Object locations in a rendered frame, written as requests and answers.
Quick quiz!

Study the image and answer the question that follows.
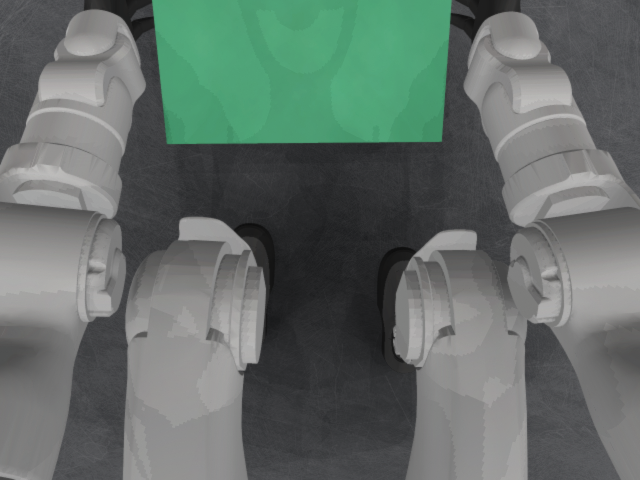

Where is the robot shin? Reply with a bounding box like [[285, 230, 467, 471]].
[[125, 217, 257, 345], [393, 229, 527, 365]]

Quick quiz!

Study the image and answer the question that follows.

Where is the right robot hand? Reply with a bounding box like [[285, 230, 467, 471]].
[[450, 0, 521, 43]]

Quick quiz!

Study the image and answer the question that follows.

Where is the robot left forearm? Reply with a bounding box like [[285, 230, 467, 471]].
[[0, 9, 146, 219]]

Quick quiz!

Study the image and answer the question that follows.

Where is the robot right forearm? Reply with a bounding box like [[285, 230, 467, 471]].
[[463, 12, 640, 227]]

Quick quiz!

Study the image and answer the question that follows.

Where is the left robot hand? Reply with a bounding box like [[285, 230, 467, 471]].
[[84, 0, 155, 41]]

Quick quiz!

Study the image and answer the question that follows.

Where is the robot left shin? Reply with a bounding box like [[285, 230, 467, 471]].
[[125, 217, 257, 345]]

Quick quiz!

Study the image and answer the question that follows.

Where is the right robot upper arm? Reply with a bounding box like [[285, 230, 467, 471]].
[[507, 207, 640, 480]]

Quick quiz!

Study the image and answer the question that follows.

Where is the left robot upper arm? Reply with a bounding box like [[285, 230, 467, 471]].
[[0, 202, 126, 480]]

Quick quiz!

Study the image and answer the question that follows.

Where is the robot right shin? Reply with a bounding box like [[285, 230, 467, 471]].
[[393, 229, 527, 365]]

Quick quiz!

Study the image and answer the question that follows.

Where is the carton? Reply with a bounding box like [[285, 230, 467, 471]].
[[152, 0, 452, 144]]

